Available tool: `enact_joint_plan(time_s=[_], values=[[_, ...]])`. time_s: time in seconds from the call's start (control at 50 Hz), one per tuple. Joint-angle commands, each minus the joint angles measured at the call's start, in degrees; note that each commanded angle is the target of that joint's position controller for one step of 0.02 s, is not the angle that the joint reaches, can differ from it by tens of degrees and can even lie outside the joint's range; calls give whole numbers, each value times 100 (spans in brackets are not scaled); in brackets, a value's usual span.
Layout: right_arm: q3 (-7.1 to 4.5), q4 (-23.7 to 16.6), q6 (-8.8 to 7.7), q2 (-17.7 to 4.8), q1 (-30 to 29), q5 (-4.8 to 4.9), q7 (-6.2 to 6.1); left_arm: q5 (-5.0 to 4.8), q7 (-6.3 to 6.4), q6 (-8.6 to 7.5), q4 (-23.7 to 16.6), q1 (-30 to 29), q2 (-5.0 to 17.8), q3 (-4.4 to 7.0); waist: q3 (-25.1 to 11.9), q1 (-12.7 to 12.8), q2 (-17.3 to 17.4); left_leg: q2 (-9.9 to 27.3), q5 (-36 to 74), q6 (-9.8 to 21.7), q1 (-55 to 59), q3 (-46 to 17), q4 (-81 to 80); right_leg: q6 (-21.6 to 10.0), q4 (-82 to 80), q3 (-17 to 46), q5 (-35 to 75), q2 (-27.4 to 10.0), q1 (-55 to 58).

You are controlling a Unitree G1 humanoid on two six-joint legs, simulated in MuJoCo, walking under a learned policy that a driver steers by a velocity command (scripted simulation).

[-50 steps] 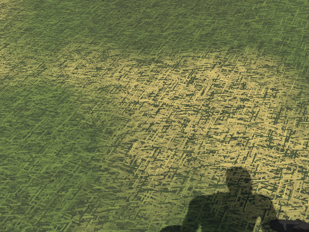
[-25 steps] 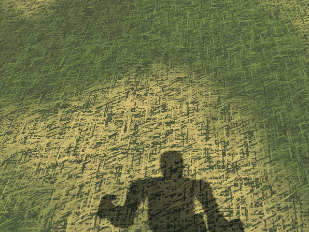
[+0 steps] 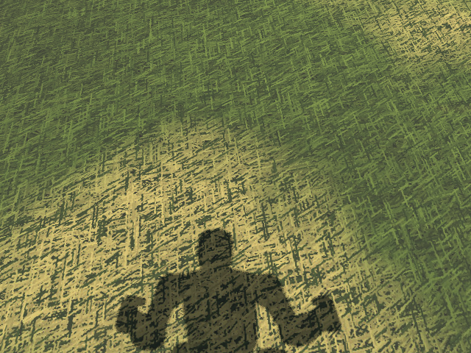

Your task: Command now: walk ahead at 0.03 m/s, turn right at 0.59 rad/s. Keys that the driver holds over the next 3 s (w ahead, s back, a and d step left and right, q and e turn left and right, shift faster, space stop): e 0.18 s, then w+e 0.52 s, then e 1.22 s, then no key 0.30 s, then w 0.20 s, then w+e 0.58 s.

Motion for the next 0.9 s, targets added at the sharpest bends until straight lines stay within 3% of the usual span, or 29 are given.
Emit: enact_joint_plan(time_s=[0.02,0.06,0.08,0.1,0.12,0.14,0.16,0.18,0.22,0.26,0.34,0.42,0.46,0.48,0.5,0.52,0.54,0.56,0.58,0.6,0.62,0.64,0.68,0.74,0.78,0.84,0.9], values=[[-171,-376,-153,-541,130,29,52,-33,2,-6,-427,-107,881,248,-910,-86,-946,-140,3,136,461,128,-722,-861,-684,1944,1,-1442,888],[-239,-264,-196,-616,532,-3,97,-121,27,48,-444,-169,808,221,-899,-326,-853,12,845,359,1302,194,-2005,-550,-319,1828,-111,-1136,614],[-332,-285,-176,-997,654,-101,76,-103,32,58,-445,62,548,154,-993,-209,-20,1087,1066,741,1920,-666,-2401,-210,605,1247,-1371,-674,17],[-427,-259,-120,-1434,544,-258,61,-167,27,8,-634,16,590,188,-596,-22,1745,2130,2019,1693,1875,-2101,-2756,150,1722,-50,-2689,267,-1179],[-363,-452,-145,-1101,283,-281,34,-10,12,-64,-512,118,1076,334,-594,-81,1343,2459,2342,2040,1662,-2289,-2717,415,3089,67,-2751,-148,-1260],[-284,-550,-144,-817,38,-221,-18,-57,-11,-48,-354,214,1205,410,-582,8,880,2152,2434,1831,1587,-1663,-2564,497,3608,37,-2385,-242,-1186],[-254,-595,-130,-689,-141,-136,-44,-77,9,20,-200,348,1063,400,-498,81,648,1766,2365,1560,1612,-1097,-2449,615,3871,-81,-2093,-299,-1193],[-230,-596,-121,-615,-146,-41,-69,-57,20,79,-168,383,921,363,-438,27,645,1626,2409,1477,1756,-810,-2395,715,4150,-134,-1828,-354,-1361],[-220,-531,-64,-630,192,-15,-117,-117,-36,111,-273,169,629,248,-399,-181,746,1382,1071,1426,1956,-405,-2734,784,3896,-532,-1359,-539,-1573],[-271,-464,-40,-767,605,-9,-153,-155,-87,59,-491,-325,558,183,-337,-528,996,1474,-9,1475,2418,-493,-3024,825,3306,-735,-1245,-716,-1897],[-387,-406,-121,-1068,866,38,-100,-93,-199,-69,-657,-608,404,73,-353,-689,973,1734,-364,1482,2529,-288,-3218,704,2160,-952,-1395,-990,-1435],[-447,-354,-215,-1216,782,144,59,-118,-305,-135,-568,-406,435,59,-151,-533,983,1741,-319,1415,1801,255,-3273,367,1095,-1321,-1380,-973,-262],[-443,-309,-222,-1213,683,224,132,-132,-336,-152,-423,-73,425,74,-177,-275,832,1745,-335,1328,1565,481,-2985,173,367,-1487,-1000,-895,431],[-417,-287,-218,-1122,635,246,147,-135,-334,-157,-244,298,423,97,-249,-73,684,1656,-310,1226,1247,701,-2606,70,-10,-1633,-795,-748,1077],[-336,-259,-237,-884,711,195,158,-165,-292,-155,-28,865,615,210,-486,166,377,1432,-23,1035,759,1044,-1814,-85,-154,-1601,-908,-573,2046],[-197,-376,-270,-488,548,41,183,-195,-223,-167,148,1714,1041,378,-745,544,-671,956,-204,608,-277,1632,223,-458,-642,-205,-1302,-1388,3150],[-106,-963,-409,-244,120,-57,168,-146,-225,-279,-18,1850,1858,486,-798,460,-1972,-31,-1539,263,-2508,1269,2040,-1617,-1430,3105,-2518,-2738,3811],[-211,-977,-563,-723,-147,135,186,-107,-271,-438,-33,1771,1329,340,-651,634,-1146,243,-1348,360,-2992,370,2690,-1842,-1764,3293,-2879,-2930,3602],[-257,-952,-664,-890,-82,234,247,-74,-269,-537,-27,1509,978,195,-257,398,-1126,440,-749,502,-3030,296,2589,-1670,-1765,2740,-2544,-2765,3290],[-268,-790,-708,-907,92,138,266,-72,-261,-576,-77,1224,753,115,-57,215,-813,599,-222,508,-2780,322,2325,-1461,-1695,2116,-1999,-2477,2930],[-284,-729,-734,-922,107,-14,272,-76,-237,-556,-102,958,688,74,52,85,-674,651,155,452,-2508,331,1895,-1306,-1706,1681,-1316,-2254,2596],[-296,-697,-731,-898,133,-69,295,-44,-194,-542,-138,823,657,40,57,-31,-705,654,461,387,-2144,354,1611,-1199,-1765,1346,-790,-2054,2304],[-239,-656,-698,-712,63,-78,321,-13,-105,-545,-96,793,768,63,-13,-86,-600,459,1054,200,-1802,526,1103,-1154,-1808,921,118,-1852,2021],[-105,-772,-664,-399,-489,-60,313,-43,11,-512,58,874,922,121,144,21,-574,104,1904,68,-1063,666,-340,-891,-1572,321,1254,-1482,1399],[-61,-896,-663,-304,-880,-48,354,-95,63,-447,217,1131,1024,179,93,162,-650,-167,2295,92,-461,765,-969,-715,-1338,240,1739,-1381,1116],[-151,-926,-626,-539,-838,20,381,-176,114,-378,373,1274,1033,222,-85,63,-725,-205,2478,276,23,410,-1418,-491,-965,694,1669,-1539,1340],[-275,-756,-631,-801,-146,-44,304,-136,137,-326,263,919,943,239,-481,-288,-825,-180,2112,538,727,374,-1615,-251,-29,981,2490,-1465,1731]])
